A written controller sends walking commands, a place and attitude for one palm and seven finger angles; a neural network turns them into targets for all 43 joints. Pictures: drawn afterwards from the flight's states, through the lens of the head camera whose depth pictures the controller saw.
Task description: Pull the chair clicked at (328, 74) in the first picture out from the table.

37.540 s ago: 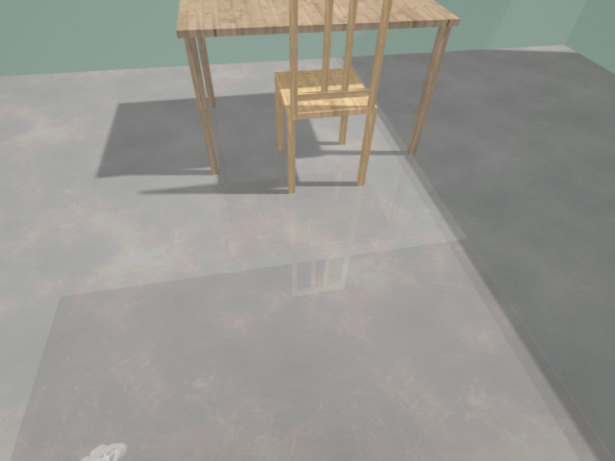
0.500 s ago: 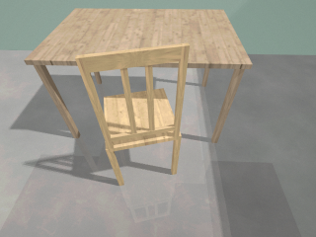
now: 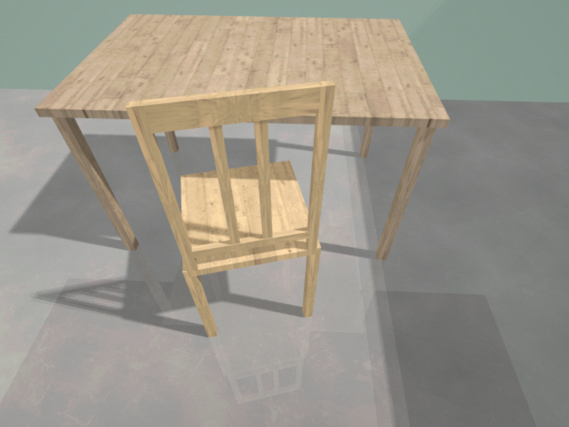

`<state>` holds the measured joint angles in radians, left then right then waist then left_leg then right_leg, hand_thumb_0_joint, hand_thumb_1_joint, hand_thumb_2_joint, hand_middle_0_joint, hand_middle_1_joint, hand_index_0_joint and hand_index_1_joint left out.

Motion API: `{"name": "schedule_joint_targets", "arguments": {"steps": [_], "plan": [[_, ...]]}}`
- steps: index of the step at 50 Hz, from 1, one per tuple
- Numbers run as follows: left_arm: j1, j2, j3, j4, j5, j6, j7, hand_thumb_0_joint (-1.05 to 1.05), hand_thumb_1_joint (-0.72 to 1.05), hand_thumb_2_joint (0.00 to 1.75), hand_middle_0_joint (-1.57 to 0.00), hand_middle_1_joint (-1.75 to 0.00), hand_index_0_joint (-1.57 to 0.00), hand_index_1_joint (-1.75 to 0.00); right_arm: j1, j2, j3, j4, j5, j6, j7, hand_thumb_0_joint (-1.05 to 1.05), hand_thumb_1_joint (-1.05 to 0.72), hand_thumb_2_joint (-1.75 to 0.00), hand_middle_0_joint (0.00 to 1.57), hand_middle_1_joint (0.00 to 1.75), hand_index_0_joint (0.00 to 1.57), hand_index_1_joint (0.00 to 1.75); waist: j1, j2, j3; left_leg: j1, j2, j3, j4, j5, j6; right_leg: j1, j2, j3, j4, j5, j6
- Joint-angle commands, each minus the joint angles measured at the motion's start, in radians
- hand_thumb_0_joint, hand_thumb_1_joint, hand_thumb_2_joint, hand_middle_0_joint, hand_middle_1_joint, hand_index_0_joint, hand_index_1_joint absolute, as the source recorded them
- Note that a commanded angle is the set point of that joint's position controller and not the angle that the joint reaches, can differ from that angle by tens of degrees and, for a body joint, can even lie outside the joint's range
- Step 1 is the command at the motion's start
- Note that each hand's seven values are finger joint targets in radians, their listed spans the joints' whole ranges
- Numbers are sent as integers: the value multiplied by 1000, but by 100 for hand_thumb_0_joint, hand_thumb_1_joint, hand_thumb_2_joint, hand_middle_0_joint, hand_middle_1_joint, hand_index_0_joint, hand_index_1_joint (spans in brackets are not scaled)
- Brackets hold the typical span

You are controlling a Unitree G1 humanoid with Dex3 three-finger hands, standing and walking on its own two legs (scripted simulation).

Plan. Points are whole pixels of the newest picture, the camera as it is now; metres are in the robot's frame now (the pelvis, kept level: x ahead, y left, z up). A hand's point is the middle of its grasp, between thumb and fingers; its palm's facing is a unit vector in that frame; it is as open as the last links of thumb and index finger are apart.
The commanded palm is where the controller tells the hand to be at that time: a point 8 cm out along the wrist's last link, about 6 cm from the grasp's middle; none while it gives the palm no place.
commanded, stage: look to check the result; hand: left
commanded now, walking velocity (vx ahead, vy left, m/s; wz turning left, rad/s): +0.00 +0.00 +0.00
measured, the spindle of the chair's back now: (226, 192) +0.61 +0.16 -0.07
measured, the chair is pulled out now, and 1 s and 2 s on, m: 0.12 0.12 0.12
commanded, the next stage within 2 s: take the last steps up to it in 0.08 s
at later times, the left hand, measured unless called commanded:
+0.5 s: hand out of the picture -0.01 +0.16 -0.18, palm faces +0.05 -0.98 -0.17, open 7.4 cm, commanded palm none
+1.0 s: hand out of the picture +0.13 +0.23 -0.19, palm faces +0.05 -0.98 -0.17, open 7.4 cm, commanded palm none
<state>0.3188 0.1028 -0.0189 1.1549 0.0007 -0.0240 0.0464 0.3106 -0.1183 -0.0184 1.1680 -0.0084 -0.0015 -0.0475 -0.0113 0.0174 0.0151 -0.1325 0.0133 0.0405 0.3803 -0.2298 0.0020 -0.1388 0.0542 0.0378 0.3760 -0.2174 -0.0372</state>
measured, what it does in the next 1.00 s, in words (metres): walks ahead: left foot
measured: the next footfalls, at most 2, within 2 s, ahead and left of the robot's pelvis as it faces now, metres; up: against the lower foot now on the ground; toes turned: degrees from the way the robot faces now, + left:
left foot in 0.84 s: +0.19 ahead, +0.15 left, +0.00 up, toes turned +0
right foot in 1.12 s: +0.23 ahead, -0.09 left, +0.00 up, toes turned +0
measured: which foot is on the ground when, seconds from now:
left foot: down 0.00-0.62, up 0.64-0.82, down 0.84-1.00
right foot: down 0.00-0.84, up 0.86-1.00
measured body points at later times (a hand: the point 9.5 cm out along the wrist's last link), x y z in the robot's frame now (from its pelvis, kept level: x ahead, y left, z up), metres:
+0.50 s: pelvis +0.03 +0.01 -0.01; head +0.03 +0.00 +0.44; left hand -0.01 +0.22 -0.17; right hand -0.03 -0.21 -0.17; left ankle -0.02 +0.12 -0.75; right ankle -0.01 -0.10 -0.75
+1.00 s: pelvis +0.12 +0.05 -0.01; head +0.14 +0.06 +0.44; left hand +0.13 +0.28 -0.17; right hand +0.17 -0.18 -0.16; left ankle +0.15 +0.15 -0.75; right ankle +0.09 -0.07 -0.68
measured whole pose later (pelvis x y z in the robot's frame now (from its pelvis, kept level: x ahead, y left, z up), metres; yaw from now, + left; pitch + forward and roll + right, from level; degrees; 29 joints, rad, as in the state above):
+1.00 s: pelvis +0.12 +0.05 -0.01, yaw -2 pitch -2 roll +0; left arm 0.30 0.17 0.06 1.05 0.02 0.00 0.00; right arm 0.25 -0.14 -0.06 1.02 -0.03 -0.05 -0.04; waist 0.02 -0.03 0.05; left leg -0.26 -0.01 0.04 0.54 -0.25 0.04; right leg -0.40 -0.04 -0.03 1.04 -0.46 -0.03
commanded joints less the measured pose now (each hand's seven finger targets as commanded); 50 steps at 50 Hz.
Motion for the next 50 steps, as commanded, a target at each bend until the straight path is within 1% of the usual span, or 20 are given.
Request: {"name": "schedule_joint_targets", "arguments": {"steps": [1,11,16,20,25,28,30,32,34,36,37,39,40,41,42,43,44,46,47,50], "plan": [[82,92,19,-17,1,-7,9,0,90,90,-20,-30,-20,-30,86,-73,-7,-11,-4,-12,-1,0,-90,-90,20,30,20,30,-4,-15,75,16,82,-83,-50,125,33,-93,-119,107,-82,143,-9],[81,92,19,-20,1,-5,8,0,90,90,-20,-30,-20,-30,88,-74,-7,-11,-4,-14,-1,0,-90,-90,20,30,20,30,-4,-18,70,22,84,-83,-54,119,34,-94,-116,107,-80,123,-10],[86,108,40,-34,14,6,-4,0,90,90,-20,-30,-20,-30,109,-89,-25,-12,-15,-2,13,0,-90,-90,20,30,20,30,2,-27,129,-45,54,-66,-21,-180,49,-164,-106,136,-86,-264,-40],[86,107,57,-60,18,8,-14,0,90,90,-20,-30,-20,-30,121,-86,-34,-30,-19,-6,19,0,-90,-90,20,30,20,30,2,-21,183,-99,60,-88,-18,-258,69,-225,-97,144,-51,-343,-60],[94,88,64,-80,19,-10,-23,0,90,90,-20,-30,-20,-30,158,-97,-38,-33,-14,-36,15,0,-90,-90,20,30,20,30,-1,17,121,-39,107,-144,-13,-135,108,-203,-72,89,101,-106,-68],[135,90,69,-74,19,-19,-19,0,90,90,-20,-30,-20,-30,146,-89,-39,-39,-7,-50,9,0,-90,-90,20,30,20,30,20,-26,84,-59,83,-91,100,69,106,-107,-91,90,138,108,-73],[227,131,85,-47,17,-26,-12,0,90,90,-20,-30,-20,-30,108,-71,-36,-61,-4,-56,6,0,-90,-90,20,30,20,30,51,-144,51,-205,4,16,286,65,63,83,-186,205,88,391,-107],[311,163,101,-23,21,-27,3,0,90,90,-20,-30,-20,-30,7,-80,-44,-103,-5,-50,5,0,-90,-90,20,30,20,30,98,-244,74,-467,-21,29,512,-297,30,275,-326,382,33,694,-204],[319,158,107,-30,33,-24,14,0,90,90,-20,-30,-20,-30,-93,-93,-53,-148,-8,-51,9,0,-90,-90,20,30,20,30,119,-143,105,-593,12,-32,628,-374,32,321,-381,407,37,777,-266],[243,159,108,-58,38,-30,20,0,90,90,-20,-30,-20,-30,-115,-81,-58,-176,-4,-49,19,0,-90,-90,20,30,20,30,77,-117,99,-550,47,-73,520,-379,40,259,-366,353,38,686,-235],[190,157,105,-71,34,-31,17,0,90,90,-20,-30,-20,-30,-95,-68,-56,-172,-3,-45,24,0,-90,-90,20,30,20,30,42,-131,95,-460,38,-49,441,-311,39,178,-334,298,26,619,-206],[75,153,103,-101,22,-32,-1,0,90,90,-20,-30,-20,-30,72,-41,-50,-120,-5,-47,27,0,-90,-90,20,30,20,30,-64,-102,63,-77,-41,51,200,-30,39,-72,-213,136,87,524,-123],[57,146,106,-111,16,-32,-10,0,90,90,-20,-30,-20,-30,215,-70,-54,-76,-7,-56,25,0,-90,-90,20,30,20,30,-116,-49,9,132,-35,15,111,79,54,-162,-145,81,256,419,-82],[90,116,103,-130,9,-28,-20,0,90,90,-20,-30,-20,-30,299,-174,-75,-53,-23,-64,18,0,-90,-90,20,30,20,30,-121,205,-60,268,195,-313,42,141,139,-335,-24,6,534,64,-23],[70,102,93,-153,10,-32,-19,0,90,90,-20,-30,-20,-30,328,-230,-86,-62,-24,-62,10,0,-90,-90,20,30,20,30,-110,325,-63,241,373,-555,-86,286,239,-430,1,-38,758,-350,-7],[45,126,92,-170,15,-21,-13,0,90,90,-20,-30,-20,-30,248,-220,-83,-96,-20,-46,10,0,-90,-90,20,30,20,30,-86,139,3,102,396,-571,-103,180,291,-409,-58,32,834,-361,-19],[24,97,85,-176,27,-22,-17,0,90,90,-20,-30,-20,-30,143,-201,-80,-130,-24,-45,17,0,-90,-90,20,30,20,30,-51,50,87,-40,351,-470,-138,46,274,-416,-79,3,845,-343,-14],[23,93,89,-164,29,-2,-33,0,90,90,-20,-30,-20,-30,25,-151,-59,-158,-23,-55,14,0,-90,-90,20,30,20,30,13,166,170,-248,272,-381,-188,-119,223,-364,-130,-3,781,-257,2],[41,95,87,-168,26,6,-41,0,90,90,-20,-30,-20,-30,-3,-157,-59,-167,-24,-56,15,0,-90,-90,20,30,20,30,30,196,165,-281,245,-329,-190,-127,205,-324,-136,-19,713,-238,7],[79,83,80,-162,24,7,-49,0,90,90,-20,-30,-20,-30,-46,-178,-63,-182,-27,-55,14,0,-90,-90,20,30,20,30,55,111,48,-260,202,-240,-138,-76,182,-168,-111,-71,463,-210,22]]}}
